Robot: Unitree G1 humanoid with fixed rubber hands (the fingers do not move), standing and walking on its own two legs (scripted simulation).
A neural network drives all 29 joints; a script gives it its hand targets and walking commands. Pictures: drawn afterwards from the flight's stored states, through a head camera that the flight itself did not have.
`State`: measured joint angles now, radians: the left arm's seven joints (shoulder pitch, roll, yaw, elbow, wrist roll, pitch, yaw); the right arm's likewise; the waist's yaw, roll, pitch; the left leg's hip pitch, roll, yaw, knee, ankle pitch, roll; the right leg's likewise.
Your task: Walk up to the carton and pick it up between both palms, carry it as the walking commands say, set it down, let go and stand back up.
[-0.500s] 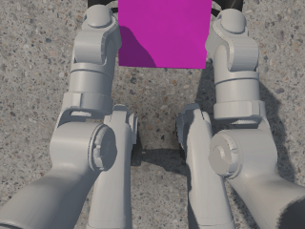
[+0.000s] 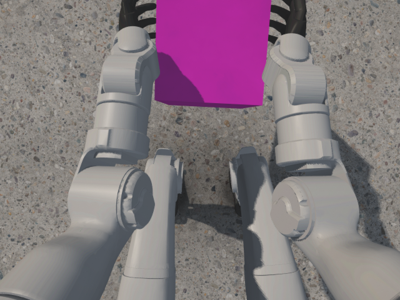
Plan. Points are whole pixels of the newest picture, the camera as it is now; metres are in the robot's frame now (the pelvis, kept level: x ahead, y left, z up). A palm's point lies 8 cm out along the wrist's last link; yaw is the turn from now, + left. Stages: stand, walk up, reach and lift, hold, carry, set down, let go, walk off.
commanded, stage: reach and lift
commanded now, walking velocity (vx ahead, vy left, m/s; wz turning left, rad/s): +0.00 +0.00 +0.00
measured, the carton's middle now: (210, 27) +0.57 -0.01 -0.13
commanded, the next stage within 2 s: none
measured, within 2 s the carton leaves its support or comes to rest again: neither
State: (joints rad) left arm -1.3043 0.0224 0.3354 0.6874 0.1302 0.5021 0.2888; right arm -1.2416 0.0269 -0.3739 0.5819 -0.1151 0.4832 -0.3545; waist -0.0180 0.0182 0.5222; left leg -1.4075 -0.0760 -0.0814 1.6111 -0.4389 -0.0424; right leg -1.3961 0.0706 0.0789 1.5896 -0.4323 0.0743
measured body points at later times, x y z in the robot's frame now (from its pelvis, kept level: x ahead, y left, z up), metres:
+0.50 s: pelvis +0.00 +0.00 +0.05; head +0.26 +0.00 +0.41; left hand +0.51 +0.11 +0.01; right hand +0.50 -0.13 +0.02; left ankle +0.16 +0.12 -0.52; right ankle +0.16 -0.14 -0.52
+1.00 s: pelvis +0.01 +0.00 +0.11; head +0.23 +0.00 +0.50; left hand +0.48 +0.11 +0.08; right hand +0.47 -0.14 +0.09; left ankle +0.16 +0.12 -0.52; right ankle +0.16 -0.14 -0.52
